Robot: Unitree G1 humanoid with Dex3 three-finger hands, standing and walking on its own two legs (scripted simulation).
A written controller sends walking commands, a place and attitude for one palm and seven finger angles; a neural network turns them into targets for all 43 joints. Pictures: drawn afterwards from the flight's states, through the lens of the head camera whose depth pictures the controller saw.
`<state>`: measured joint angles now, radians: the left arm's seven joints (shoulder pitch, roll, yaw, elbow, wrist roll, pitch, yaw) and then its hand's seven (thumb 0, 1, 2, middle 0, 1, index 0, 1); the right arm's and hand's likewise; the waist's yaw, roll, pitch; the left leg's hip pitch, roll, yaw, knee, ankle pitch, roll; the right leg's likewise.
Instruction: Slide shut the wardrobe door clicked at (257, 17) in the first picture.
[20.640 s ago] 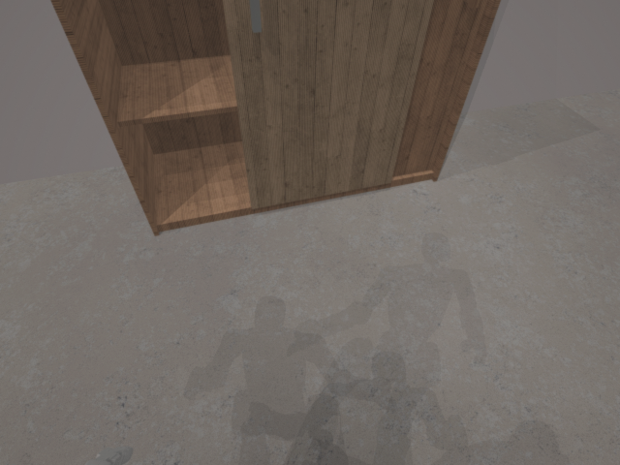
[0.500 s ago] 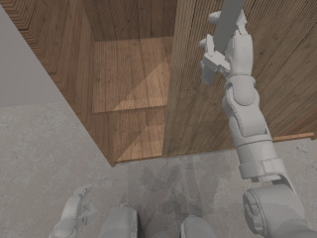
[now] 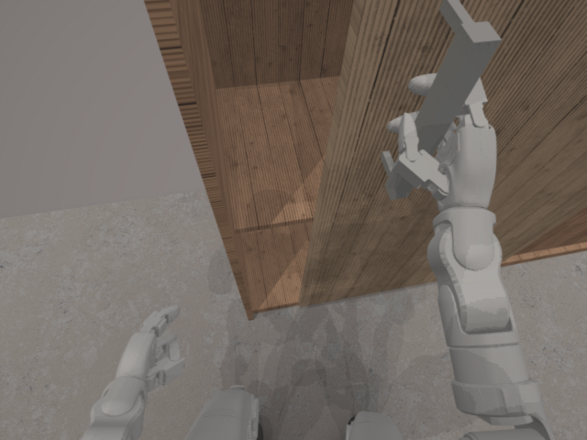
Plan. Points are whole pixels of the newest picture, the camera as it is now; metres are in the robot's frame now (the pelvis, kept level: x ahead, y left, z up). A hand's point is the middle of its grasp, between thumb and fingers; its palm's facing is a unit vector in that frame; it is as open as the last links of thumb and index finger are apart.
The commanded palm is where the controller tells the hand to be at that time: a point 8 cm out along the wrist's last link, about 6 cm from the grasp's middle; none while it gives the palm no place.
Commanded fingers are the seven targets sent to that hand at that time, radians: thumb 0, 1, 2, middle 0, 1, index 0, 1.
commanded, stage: step sideways, sliding the door along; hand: right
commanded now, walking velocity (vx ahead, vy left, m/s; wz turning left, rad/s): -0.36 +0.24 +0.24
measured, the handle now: (419, 117) +0.43 -0.15 +0.17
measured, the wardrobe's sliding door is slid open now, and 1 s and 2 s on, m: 0.15 0.00 0.00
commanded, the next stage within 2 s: stop walking and hold the door there in 0.52 s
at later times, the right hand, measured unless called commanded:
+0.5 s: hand (260, 172) +0.36 +0.03 +0.16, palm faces +0.18 +0.98 -0.09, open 6.3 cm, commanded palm +0.33 +0.05 +0.17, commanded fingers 0.00 -0.90 -0.90 0.45 1.40 0.45 1.40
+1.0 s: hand (263, 168) +0.37 +0.03 +0.16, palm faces +0.43 +0.87 -0.24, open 6.2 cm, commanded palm +0.33 -0.01 +0.15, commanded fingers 0.00 -0.90 -0.90 0.45 1.40 0.45 1.40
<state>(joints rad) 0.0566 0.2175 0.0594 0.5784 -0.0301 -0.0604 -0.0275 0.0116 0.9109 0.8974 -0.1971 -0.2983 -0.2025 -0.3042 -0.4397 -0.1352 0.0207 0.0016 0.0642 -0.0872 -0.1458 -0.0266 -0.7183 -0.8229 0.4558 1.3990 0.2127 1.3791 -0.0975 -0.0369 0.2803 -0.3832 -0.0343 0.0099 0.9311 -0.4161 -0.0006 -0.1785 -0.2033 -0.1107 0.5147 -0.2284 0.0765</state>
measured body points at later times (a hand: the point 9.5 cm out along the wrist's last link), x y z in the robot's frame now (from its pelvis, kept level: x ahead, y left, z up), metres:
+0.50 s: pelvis -0.02 +0.17 -0.01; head +0.10 +0.17 +0.43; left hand +0.20 +0.37 -0.12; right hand +0.35 -0.02 +0.16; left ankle +0.00 +0.27 -0.70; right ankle -0.03 -0.05 -0.73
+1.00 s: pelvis -0.03 +0.27 +0.01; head +0.00 +0.30 +0.46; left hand +0.09 +0.58 -0.08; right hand +0.34 -0.02 +0.17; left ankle -0.01 +0.32 -0.73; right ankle +0.00 +0.15 -0.72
